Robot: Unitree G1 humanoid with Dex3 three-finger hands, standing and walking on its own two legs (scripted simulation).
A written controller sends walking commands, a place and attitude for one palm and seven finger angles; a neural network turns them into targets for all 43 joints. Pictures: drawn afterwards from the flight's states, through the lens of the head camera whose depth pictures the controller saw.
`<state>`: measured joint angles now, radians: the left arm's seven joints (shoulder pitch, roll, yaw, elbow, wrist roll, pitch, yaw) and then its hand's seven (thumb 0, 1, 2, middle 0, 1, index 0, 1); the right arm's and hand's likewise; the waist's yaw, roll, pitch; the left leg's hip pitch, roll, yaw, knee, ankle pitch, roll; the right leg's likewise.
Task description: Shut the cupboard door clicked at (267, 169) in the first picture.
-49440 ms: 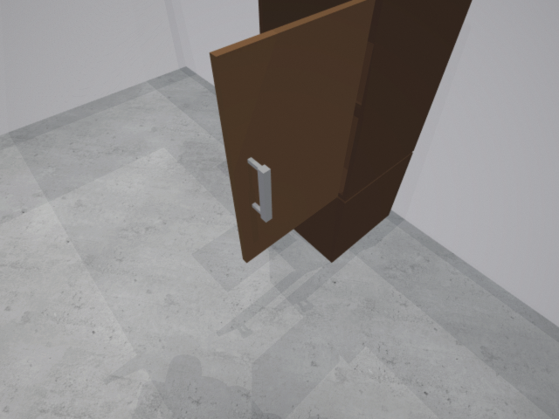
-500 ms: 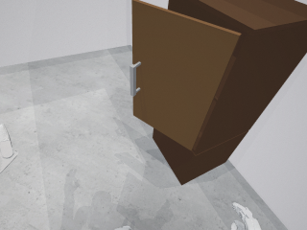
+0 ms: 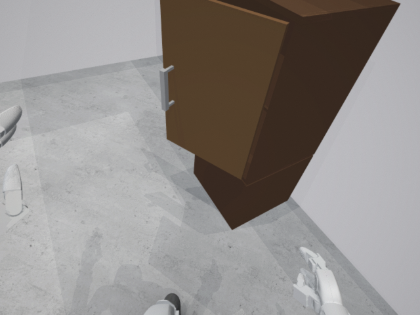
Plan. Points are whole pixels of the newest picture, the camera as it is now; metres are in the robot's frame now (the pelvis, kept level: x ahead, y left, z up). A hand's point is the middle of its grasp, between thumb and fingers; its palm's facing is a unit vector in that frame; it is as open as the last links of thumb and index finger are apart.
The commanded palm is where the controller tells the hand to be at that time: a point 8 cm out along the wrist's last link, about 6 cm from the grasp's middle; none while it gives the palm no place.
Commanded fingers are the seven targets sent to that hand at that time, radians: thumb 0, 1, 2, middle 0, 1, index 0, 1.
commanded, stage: stop stepping back and stand still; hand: left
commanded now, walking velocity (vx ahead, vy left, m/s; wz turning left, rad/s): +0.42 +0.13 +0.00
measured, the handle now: (168, 88) +0.83 +0.17 -0.03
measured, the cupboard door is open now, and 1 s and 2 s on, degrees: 26 26 26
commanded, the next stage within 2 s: let the arm hang, fingers relaxed in 1.04 s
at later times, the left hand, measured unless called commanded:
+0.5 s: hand out of the picture +0.15 +0.31 +0.20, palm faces +0.40 -0.76 -0.51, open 7.4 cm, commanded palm +0.09 +0.34 +0.20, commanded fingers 0.00 0.90 0.90 -0.20 -0.30 -0.20 -0.30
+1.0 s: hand out of the picture +0.18 +0.33 +0.18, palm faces +0.42 -0.77 -0.47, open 7.4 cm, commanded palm +0.12 +0.36 +0.20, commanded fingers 0.00 0.90 0.90 -0.20 -0.30 -0.20 -0.30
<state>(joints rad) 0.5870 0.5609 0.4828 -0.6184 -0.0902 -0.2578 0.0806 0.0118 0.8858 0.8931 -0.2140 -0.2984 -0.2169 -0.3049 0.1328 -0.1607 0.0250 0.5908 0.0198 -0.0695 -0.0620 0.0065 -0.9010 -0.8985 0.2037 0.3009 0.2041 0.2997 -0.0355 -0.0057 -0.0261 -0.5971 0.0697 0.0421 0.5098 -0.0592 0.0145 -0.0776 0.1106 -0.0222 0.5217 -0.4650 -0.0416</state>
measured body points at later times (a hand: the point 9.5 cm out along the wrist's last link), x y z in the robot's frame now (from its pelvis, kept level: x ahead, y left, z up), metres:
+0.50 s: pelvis -0.04 +0.04 +0.02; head -0.06 +0.05 +0.47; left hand +0.12 +0.35 +0.23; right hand +0.10 -0.17 -0.06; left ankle +0.04 +0.13 -0.71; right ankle -0.07 -0.05 -0.72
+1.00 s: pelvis -0.02 +0.06 +0.02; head -0.02 +0.07 +0.47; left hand +0.15 +0.37 +0.21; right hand +0.14 -0.16 -0.06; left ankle +0.02 +0.17 -0.72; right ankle -0.07 -0.05 -0.72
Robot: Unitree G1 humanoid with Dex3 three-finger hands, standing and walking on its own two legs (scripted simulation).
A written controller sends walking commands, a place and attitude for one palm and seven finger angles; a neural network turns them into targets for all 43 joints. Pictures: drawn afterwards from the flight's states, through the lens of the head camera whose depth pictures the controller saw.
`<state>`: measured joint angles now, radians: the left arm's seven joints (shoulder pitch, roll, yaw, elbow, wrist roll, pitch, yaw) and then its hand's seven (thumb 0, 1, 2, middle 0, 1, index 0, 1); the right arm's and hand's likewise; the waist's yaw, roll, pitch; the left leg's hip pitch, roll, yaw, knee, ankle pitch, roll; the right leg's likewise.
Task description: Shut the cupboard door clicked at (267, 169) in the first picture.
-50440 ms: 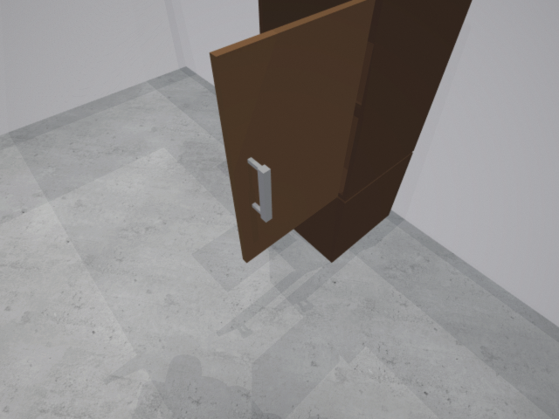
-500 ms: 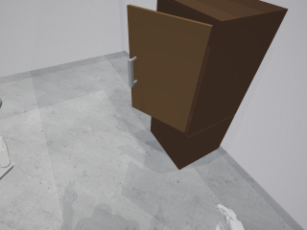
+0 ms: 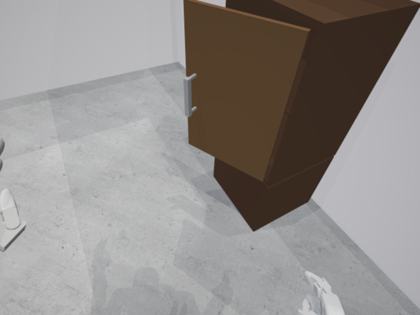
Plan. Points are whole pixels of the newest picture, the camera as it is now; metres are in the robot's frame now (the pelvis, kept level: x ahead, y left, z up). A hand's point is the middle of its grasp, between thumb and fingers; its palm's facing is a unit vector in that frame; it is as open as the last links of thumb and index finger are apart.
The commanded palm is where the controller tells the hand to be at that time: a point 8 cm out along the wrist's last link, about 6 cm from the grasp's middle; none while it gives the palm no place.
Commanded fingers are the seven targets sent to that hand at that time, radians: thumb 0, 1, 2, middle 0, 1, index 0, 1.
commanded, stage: stop stepping back and stand still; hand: left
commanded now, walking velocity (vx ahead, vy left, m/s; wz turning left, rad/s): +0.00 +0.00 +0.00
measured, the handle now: (191, 95) +0.85 +0.10 -0.05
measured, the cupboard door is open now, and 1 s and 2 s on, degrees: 26 26 26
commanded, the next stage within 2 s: let the arm hang, fingers relaxed in 0.04 s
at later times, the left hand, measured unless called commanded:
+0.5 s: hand out of the picture +0.01 +0.18 -0.18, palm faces +0.07 -0.98 -0.17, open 6.9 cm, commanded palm none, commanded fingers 0.00 0.90 0.90 -0.20 -0.30 -0.20 -0.30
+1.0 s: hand out of the picture -0.08 +0.16 -0.17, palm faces +0.07 -0.99 -0.14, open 7.3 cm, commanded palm none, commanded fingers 0.00 0.90 0.90 -0.20 -0.30 -0.20 -0.30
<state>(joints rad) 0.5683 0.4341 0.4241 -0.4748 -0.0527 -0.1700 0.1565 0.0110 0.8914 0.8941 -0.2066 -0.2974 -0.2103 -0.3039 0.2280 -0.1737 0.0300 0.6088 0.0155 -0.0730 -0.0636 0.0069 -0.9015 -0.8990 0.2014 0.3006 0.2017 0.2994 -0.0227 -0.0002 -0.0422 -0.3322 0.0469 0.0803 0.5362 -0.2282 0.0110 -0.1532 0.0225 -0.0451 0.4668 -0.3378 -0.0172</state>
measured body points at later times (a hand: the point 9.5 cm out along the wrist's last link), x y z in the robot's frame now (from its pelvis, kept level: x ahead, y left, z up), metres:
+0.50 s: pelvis -0.02 +0.00 +0.00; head -0.01 +0.03 +0.45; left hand +0.01 +0.24 -0.16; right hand +0.03 -0.25 -0.13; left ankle +0.03 +0.11 -0.74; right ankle -0.06 -0.11 -0.74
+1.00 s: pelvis -0.03 +0.02 +0.01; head -0.03 +0.02 +0.46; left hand -0.08 +0.22 -0.16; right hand -0.05 -0.18 -0.16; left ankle +0.03 +0.11 -0.74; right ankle -0.06 -0.11 -0.74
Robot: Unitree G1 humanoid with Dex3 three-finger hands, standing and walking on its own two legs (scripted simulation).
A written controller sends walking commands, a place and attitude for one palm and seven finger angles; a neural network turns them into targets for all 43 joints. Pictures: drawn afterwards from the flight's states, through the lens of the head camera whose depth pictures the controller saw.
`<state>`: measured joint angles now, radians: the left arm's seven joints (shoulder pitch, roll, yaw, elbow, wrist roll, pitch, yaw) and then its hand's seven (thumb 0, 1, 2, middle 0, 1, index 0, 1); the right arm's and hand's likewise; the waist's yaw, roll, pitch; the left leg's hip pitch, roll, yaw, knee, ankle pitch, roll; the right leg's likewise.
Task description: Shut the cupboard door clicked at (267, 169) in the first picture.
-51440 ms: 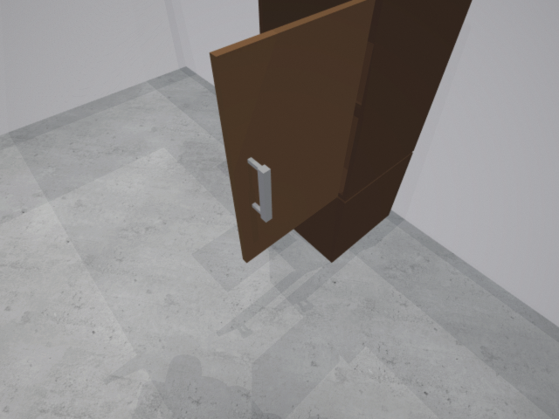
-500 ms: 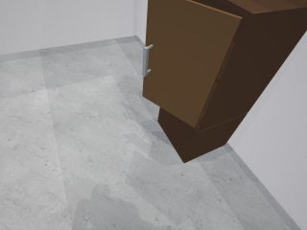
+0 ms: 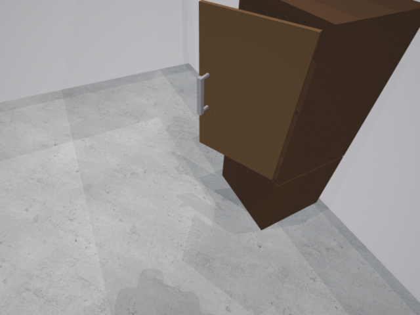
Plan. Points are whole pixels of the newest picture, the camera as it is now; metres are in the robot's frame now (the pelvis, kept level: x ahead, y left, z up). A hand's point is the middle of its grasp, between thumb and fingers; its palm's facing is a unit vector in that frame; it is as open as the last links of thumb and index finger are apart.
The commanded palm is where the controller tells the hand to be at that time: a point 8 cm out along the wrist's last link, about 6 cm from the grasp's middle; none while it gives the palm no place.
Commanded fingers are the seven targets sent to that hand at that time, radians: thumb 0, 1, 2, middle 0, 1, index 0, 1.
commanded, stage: let the arm hang, fingers relaxed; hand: left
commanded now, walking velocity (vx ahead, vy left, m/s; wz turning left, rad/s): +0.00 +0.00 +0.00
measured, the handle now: (203, 94) +0.88 +0.07 -0.06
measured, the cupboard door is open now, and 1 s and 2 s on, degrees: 26 26 26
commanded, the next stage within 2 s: look to check the result in 0.24 s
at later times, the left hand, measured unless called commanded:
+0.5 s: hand out of the picture -0.04 +0.17 -0.17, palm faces +0.03 -0.98 -0.19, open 7.4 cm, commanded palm none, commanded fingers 0.00 0.90 0.90 -0.20 -0.30 -0.20 -0.30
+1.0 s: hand out of the picture +0.03 +0.16 -0.18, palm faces +0.03 -0.98 -0.21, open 7.4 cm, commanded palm none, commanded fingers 0.00 0.90 0.90 -0.20 -0.30 -0.20 -0.30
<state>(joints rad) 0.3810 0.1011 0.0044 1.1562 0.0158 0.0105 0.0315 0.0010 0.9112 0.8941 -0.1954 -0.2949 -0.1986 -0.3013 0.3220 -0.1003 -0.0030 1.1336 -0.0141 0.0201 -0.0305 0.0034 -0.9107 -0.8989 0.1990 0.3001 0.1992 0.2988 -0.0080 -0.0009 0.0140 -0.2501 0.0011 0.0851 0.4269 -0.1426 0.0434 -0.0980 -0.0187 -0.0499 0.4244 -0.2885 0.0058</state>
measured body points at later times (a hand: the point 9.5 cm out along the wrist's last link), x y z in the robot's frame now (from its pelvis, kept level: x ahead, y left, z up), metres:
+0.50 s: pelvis +0.01 -0.01 +0.00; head +0.02 -0.01 +0.45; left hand -0.03 +0.22 -0.16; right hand -0.02 -0.22 -0.16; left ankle +0.06 +0.09 -0.74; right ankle -0.04 -0.12 -0.74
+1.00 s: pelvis +0.03 -0.02 +0.00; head +0.04 -0.02 +0.45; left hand +0.03 +0.21 -0.16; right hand +0.05 -0.26 -0.16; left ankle +0.06 +0.09 -0.74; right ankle -0.03 -0.12 -0.74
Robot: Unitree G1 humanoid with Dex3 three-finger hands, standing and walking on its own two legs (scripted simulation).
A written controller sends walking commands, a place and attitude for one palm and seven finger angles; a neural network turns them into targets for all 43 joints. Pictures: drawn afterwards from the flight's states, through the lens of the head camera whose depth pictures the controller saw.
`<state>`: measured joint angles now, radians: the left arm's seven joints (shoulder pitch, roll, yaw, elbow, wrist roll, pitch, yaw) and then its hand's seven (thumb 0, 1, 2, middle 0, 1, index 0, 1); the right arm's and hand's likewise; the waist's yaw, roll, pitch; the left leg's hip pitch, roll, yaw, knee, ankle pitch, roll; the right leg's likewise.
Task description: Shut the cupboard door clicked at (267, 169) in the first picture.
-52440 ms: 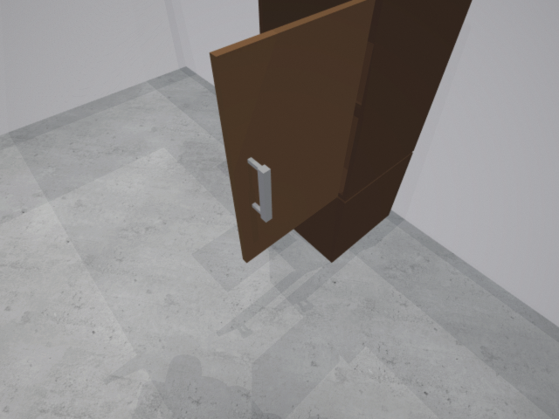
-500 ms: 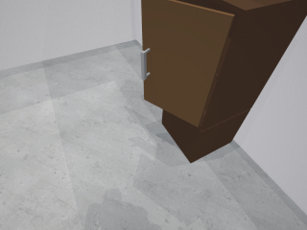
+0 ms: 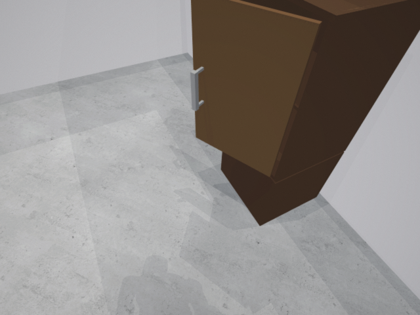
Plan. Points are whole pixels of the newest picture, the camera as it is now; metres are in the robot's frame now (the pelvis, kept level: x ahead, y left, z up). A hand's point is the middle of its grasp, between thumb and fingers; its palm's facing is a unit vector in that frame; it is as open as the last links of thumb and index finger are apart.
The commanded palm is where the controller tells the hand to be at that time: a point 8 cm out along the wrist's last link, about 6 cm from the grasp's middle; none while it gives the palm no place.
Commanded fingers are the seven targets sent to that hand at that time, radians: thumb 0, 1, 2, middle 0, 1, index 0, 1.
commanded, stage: walk to a spot facing it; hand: left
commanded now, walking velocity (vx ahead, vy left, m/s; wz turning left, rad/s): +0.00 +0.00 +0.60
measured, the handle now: (198, 89) +0.85 +0.08 -0.06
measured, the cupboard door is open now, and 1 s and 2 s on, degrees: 26 26 26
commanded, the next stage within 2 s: none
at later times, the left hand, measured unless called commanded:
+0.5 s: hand out of the picture +0.05 +0.24 -0.17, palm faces +0.28 -0.92 -0.28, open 7.4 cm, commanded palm none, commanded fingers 0.00 0.90 0.90 -0.20 -0.30 -0.20 -0.30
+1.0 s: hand out of the picture -0.08 +0.16 -0.19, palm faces +0.63 -0.73 -0.27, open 7.4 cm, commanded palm none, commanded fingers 0.00 0.90 0.90 -0.20 -0.30 -0.20 -0.30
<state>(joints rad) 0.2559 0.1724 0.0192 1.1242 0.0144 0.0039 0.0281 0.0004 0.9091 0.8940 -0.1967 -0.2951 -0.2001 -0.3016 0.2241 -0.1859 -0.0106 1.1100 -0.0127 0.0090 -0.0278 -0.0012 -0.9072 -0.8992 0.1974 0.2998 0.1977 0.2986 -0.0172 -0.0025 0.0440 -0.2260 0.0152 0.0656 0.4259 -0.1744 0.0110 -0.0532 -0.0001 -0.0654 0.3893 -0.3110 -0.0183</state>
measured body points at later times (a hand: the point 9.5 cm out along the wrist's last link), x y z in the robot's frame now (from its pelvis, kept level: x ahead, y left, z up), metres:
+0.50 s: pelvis +0.00 +0.00 -0.01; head +0.06 +0.02 +0.44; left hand +0.03 +0.29 -0.14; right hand +0.12 -0.23 -0.15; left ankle +0.03 +0.12 -0.74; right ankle +0.02 -0.15 -0.69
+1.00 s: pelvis +0.03 -0.03 -0.02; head +0.07 +0.01 +0.42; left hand -0.11 +0.20 -0.17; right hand +0.29 -0.16 -0.15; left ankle -0.05 +0.07 -0.75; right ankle +0.05 -0.15 -0.72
